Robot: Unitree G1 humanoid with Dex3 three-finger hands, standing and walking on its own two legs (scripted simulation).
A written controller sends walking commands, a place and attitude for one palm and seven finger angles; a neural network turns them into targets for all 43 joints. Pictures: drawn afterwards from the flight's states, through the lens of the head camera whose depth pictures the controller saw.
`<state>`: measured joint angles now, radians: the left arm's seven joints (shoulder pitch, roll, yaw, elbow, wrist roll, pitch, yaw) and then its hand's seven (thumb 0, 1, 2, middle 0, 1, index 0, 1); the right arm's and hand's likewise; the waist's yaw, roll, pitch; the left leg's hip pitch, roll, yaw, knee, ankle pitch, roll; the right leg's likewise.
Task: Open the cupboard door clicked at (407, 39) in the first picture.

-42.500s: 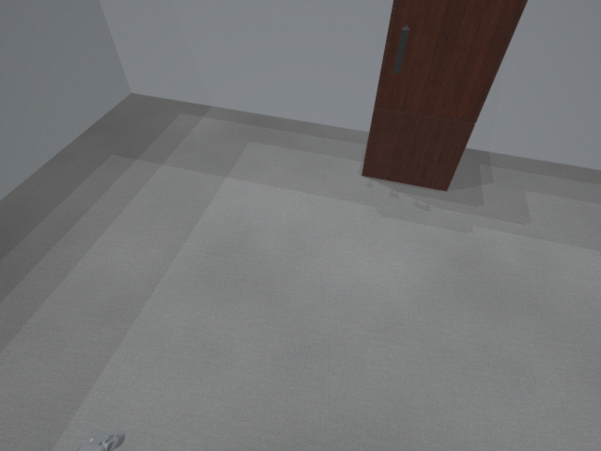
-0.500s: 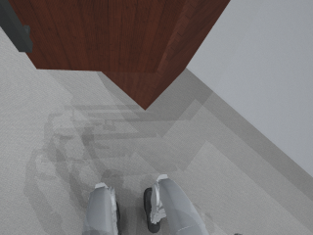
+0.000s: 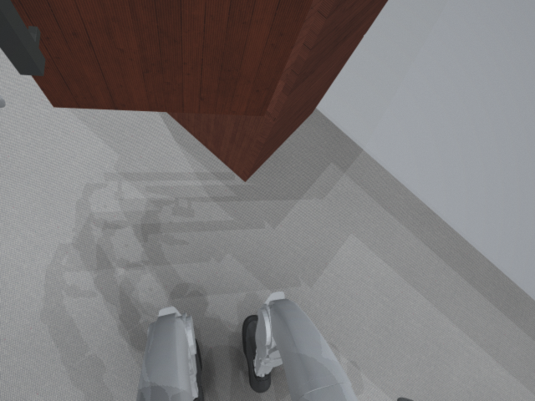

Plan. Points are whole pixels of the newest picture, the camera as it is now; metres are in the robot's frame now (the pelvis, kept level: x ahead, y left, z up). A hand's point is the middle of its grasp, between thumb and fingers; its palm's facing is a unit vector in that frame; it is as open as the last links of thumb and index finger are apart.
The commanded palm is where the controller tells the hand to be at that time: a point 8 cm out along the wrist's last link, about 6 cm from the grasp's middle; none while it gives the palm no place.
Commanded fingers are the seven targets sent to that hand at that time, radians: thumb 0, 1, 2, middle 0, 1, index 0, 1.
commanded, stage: slide the fingers in behind the handle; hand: left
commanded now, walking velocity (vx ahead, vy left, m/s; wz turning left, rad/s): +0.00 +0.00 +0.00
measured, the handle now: (2, 1) +0.59 +0.26 +0.06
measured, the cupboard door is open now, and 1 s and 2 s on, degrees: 45 45 45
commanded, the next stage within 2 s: close the thumb around the handle in 1.24 s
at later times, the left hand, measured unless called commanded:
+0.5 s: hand out of the picture +0.55 +0.27 +0.06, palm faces +0.00 -1.00 -0.03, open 14.0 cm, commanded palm +0.54 +0.28 +0.06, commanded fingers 0.00 -0.50 0.30 -0.30 -1.20 -0.30 -1.20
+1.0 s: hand (22, 36) +0.55 +0.24 +0.06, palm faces +0.02 -1.00 -0.03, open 13.8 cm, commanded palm +0.54 +0.26 +0.06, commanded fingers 0.00 -0.50 0.30 -0.30 -1.20 -0.30 -1.20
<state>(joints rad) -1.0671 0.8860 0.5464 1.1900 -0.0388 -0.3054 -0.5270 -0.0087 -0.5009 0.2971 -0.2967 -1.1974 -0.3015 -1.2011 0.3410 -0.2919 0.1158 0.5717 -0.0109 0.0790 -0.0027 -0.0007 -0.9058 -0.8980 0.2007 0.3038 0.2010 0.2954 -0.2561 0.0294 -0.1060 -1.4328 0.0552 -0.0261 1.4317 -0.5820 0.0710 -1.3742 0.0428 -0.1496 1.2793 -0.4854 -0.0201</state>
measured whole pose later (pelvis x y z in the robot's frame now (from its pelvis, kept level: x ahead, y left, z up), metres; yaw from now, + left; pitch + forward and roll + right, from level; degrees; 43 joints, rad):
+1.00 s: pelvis +0.01 -0.01 +0.02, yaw +1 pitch +32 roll -6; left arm -1.01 0.69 0.47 1.19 -0.04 -0.37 -0.36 -0.01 -0.50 0.30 -0.30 -1.20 -0.33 -1.22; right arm 0.34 -0.27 0.08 0.59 -0.02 0.08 0.02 0.00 -0.91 -0.90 0.20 0.30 0.20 0.30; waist -0.24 0.04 -0.12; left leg -1.34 0.05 -0.01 1.36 -0.58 0.06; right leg -1.30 0.04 -0.13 1.24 -0.50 -0.03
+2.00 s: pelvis +0.01 +0.00 +0.01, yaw +1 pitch +32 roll -7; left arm -1.00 0.68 0.47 1.18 -0.05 -0.38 -0.37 0.01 0.69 0.82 -0.37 -1.33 -0.37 -1.34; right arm 0.35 -0.27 0.08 0.61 -0.02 0.08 0.02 0.00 -0.91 -0.90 0.20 0.30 0.20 0.30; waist -0.24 0.04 -0.12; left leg -1.34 0.04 0.00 1.37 -0.58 0.07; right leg -1.30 0.04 -0.12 1.24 -0.50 -0.02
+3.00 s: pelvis +0.03 -0.03 +0.04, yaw +4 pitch +22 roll +0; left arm -0.03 0.03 0.08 0.35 -0.04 -0.50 0.28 0.02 0.61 0.69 -0.36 -1.32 -0.37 -1.34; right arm 0.14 -0.18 0.01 0.51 -0.03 0.07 0.07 0.00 -0.91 -0.90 0.20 0.30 0.20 0.29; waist -0.03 0.00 -0.18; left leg -1.03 0.01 0.05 1.22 -0.58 0.03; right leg -1.05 0.02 -0.06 1.21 -0.54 -0.05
